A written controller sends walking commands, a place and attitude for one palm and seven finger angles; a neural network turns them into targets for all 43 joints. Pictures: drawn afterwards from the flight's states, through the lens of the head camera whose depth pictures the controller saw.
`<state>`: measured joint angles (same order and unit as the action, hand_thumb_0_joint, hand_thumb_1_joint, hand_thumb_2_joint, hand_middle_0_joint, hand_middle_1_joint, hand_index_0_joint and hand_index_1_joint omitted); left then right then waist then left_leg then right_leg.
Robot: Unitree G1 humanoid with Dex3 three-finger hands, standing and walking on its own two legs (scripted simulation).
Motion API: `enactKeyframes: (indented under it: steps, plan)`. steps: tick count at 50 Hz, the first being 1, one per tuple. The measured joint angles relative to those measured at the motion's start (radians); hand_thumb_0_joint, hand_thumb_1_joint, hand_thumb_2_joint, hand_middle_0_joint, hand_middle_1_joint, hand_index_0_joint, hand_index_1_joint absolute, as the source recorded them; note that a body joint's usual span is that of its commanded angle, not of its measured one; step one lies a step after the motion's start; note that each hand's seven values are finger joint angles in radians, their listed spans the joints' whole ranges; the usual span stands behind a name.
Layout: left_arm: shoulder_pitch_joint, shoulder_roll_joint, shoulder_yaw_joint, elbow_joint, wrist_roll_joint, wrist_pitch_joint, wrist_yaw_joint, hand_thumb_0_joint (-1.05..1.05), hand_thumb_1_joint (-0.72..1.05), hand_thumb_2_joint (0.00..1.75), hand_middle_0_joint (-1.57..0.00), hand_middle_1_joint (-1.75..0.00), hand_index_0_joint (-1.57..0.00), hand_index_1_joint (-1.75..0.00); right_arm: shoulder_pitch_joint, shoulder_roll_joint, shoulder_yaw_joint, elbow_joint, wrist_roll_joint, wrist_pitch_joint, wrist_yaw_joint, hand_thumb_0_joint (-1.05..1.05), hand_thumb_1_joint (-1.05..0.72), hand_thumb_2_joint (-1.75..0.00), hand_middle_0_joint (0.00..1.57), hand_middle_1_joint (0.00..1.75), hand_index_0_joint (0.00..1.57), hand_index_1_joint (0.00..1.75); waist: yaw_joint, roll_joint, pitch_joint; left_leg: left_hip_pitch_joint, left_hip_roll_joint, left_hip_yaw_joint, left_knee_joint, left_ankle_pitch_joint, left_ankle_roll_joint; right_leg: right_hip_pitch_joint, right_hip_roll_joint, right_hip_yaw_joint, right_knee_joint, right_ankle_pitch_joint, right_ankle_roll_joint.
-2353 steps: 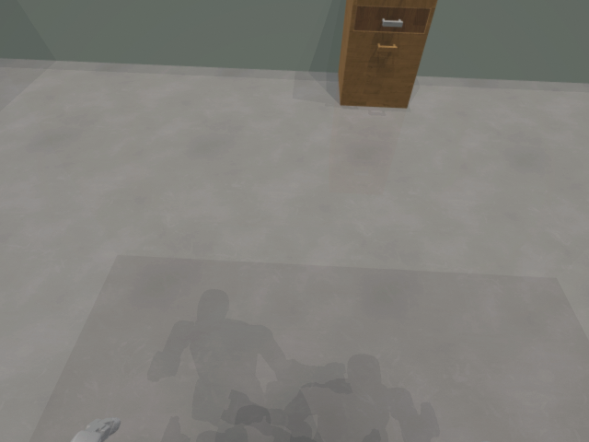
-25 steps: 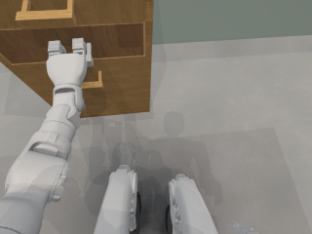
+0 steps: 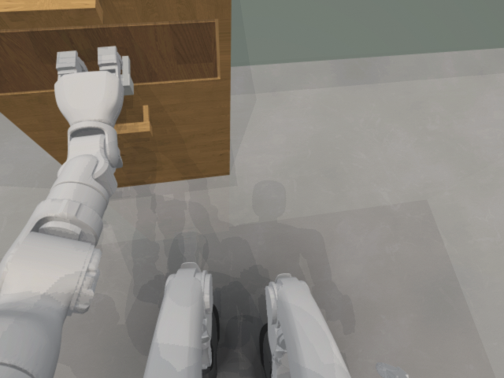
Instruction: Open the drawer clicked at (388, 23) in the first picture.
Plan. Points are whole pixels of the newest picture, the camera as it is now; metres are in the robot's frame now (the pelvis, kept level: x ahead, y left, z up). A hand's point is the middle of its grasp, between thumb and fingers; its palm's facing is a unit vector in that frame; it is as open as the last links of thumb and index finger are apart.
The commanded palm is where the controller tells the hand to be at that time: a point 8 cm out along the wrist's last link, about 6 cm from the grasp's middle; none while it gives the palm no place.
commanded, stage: re-aim the fingers above the handle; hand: left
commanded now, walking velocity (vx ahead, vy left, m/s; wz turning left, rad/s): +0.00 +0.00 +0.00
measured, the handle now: (98, 75) +0.57 +0.27 +0.01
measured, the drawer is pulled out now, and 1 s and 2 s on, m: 0.00 0.00 0.00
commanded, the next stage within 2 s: lower the fingers behind the handle in 0.50 s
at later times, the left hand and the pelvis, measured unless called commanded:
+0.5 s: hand (105, 114) +0.52 +0.25 -0.01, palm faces +0.04 +0.04 -1.00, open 15.0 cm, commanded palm +0.51 +0.21 -0.03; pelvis -0.01 +0.00 -0.01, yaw +0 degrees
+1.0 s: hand (105, 114) +0.52 +0.25 -0.01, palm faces +0.08 +0.05 -1.00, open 14.9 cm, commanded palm +0.50 +0.21 -0.06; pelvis -0.01 -0.01 -0.02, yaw +0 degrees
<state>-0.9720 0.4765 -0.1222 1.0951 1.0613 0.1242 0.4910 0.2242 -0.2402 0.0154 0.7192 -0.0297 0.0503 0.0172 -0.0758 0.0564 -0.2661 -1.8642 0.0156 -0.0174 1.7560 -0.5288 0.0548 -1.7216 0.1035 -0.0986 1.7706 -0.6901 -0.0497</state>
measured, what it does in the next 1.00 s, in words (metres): stands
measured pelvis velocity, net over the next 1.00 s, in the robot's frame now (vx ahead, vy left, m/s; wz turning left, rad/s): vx -0.01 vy -0.01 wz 0.00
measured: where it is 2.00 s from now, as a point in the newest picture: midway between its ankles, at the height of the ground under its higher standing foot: (241, 369)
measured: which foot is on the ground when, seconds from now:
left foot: down 0.00-1.00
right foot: down 0.00-1.00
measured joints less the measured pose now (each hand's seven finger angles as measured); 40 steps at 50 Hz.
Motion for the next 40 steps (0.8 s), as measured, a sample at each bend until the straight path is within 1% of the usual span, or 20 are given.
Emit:
enactKeyframes:
  steps: [13, 23, 36, 40]
  plan:
    - [-0.026, 0.013, -0.002, 0.017, 0.004, 0.001, 0.003, 0.0, -0.49, 0.3, -0.13, -1.2, -0.06, -1.17, 0.003, 0.0, 0.009, 0.002, 0.002, -0.019, -0.008, 0.0, -0.91, -0.9, 0.21, 0.3, 0.2, 0.3, -0.008, -0.002, 0.007, -0.019, 0.001, 0.0, 0.01, 0.011, 0.0, -0.021, -0.001, -0.002, 0.014, 0.009, 0.0]
    - [-0.041, 0.025, -0.004, 0.027, 0.005, 0.003, -0.007, 0.0, -0.49, 0.3, -0.13, -1.19, -0.06, -1.17, -0.001, -0.002, 0.013, -0.005, 0.001, -0.028, -0.013, 0.0, -0.91, -0.9, 0.21, 0.3, 0.2, 0.3, -0.016, -0.003, 0.01, -0.03, 0.001, -0.003, 0.017, 0.018, -0.003, -0.032, -0.001, -0.006, 0.023, 0.014, -0.002]
    - [-0.047, 0.033, -0.006, 0.028, 0.0, 0.003, -0.011, 0.0, -0.49, 0.3, -0.14, -1.19, -0.06, -1.18, 0.008, -0.003, 0.015, -0.001, -0.001, -0.032, -0.016, 0.0, -0.91, -0.9, 0.21, 0.3, 0.2, 0.3, -0.017, -0.007, 0.012, -0.036, 0.003, -0.005, 0.022, 0.02, -0.007, -0.04, 0.0, -0.009, 0.03, 0.016, -0.007]
    - [-0.049, 0.034, -0.002, 0.027, 0.006, 0.0, -0.007, 0.0, -0.49, 0.3, -0.14, -1.2, -0.06, -1.18, 0.007, -0.004, 0.019, 0.004, -0.002, -0.032, -0.018, 0.0, -0.91, -0.9, 0.21, 0.3, 0.2, 0.3, -0.017, -0.011, 0.009, -0.044, 0.003, -0.006, 0.031, 0.018, -0.008, -0.048, 0.0, -0.011, 0.04, 0.012, -0.009]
